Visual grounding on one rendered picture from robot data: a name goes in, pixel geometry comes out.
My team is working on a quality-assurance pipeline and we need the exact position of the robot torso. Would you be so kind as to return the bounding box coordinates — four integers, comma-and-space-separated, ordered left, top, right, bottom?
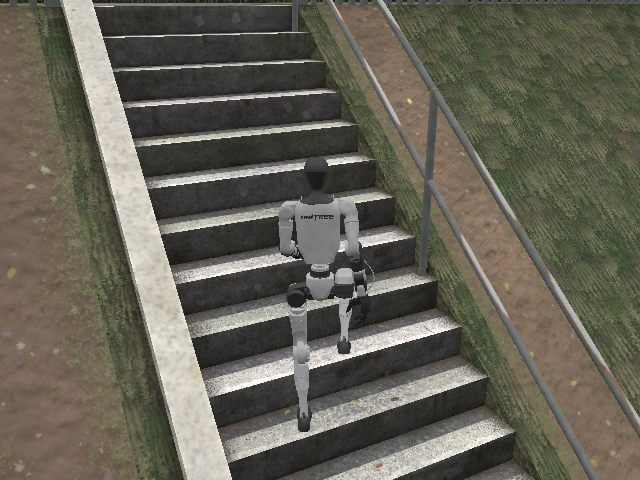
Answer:
295, 195, 341, 301

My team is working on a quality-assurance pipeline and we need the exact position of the robot right hand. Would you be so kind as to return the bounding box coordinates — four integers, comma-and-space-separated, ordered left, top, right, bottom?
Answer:
346, 294, 370, 326

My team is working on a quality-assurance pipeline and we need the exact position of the left robot upper arm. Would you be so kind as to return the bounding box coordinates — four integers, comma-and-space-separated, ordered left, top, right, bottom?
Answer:
278, 201, 297, 254

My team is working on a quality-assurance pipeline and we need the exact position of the robot left hand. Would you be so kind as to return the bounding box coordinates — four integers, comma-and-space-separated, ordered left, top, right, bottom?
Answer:
293, 242, 304, 259

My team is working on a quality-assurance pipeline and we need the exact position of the right robot upper arm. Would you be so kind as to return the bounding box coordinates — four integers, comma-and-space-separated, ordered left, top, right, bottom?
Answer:
338, 199, 360, 256

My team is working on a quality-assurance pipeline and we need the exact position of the robot right forearm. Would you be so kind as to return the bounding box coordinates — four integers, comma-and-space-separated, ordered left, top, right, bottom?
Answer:
349, 242, 369, 297

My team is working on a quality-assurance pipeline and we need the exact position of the robot left forearm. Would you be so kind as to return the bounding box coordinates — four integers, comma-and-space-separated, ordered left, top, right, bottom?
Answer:
279, 243, 299, 257

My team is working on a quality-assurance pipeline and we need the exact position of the right robot thigh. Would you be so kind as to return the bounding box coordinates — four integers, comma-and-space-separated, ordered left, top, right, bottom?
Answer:
334, 268, 354, 299

